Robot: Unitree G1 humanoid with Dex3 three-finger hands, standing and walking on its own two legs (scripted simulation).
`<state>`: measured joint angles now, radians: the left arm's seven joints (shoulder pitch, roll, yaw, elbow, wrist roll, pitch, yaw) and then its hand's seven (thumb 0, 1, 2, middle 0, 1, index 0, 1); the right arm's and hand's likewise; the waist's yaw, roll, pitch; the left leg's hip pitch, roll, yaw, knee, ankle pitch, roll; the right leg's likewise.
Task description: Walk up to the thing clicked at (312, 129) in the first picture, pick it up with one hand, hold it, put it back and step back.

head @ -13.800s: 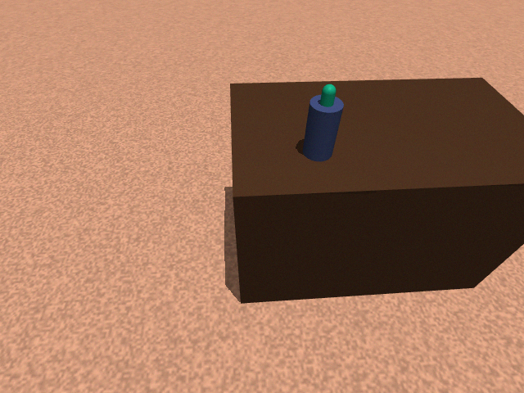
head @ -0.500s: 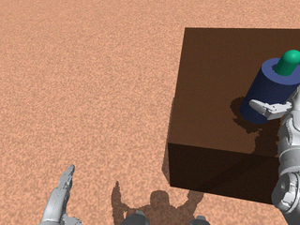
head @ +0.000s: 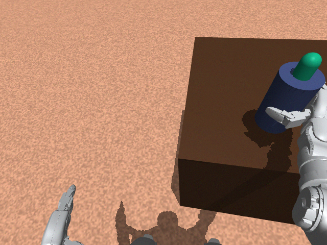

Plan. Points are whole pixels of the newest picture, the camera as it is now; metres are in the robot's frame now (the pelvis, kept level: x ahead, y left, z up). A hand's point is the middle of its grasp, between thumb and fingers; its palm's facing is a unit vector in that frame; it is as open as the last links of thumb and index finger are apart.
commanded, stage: lift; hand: right
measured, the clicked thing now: (289, 93) +0.49 -0.22 +0.09
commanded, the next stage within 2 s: hold in 1.30 s
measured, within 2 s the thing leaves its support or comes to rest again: neither
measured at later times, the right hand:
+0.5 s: hand (294, 95) +0.43 -0.20 +0.15, palm faces +0.24 +0.97 -0.01, open 11.8 cm
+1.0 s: hand (294, 107) +0.36 -0.17 +0.19, palm faces +0.22 +0.98 -0.01, open 11.8 cm
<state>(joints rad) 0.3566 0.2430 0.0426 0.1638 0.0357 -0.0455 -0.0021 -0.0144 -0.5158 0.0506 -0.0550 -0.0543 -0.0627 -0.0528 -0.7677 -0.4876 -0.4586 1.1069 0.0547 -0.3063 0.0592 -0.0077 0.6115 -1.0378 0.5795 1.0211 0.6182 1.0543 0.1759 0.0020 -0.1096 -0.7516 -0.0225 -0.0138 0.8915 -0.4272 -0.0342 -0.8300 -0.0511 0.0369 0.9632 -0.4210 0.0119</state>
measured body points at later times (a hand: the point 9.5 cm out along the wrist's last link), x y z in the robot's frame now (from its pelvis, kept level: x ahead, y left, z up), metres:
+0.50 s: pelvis +0.01 +0.00 +0.03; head +0.04 +0.01 +0.48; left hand +0.16 +0.27 -0.02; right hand +0.41 -0.25 +0.15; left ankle +0.00 +0.15 -0.68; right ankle +0.02 -0.12 -0.68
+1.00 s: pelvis +0.00 +0.02 +0.04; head -0.01 +0.03 +0.49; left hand +0.16 +0.27 -0.02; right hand +0.35 -0.22 +0.19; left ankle +0.00 +0.15 -0.68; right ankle +0.02 -0.12 -0.68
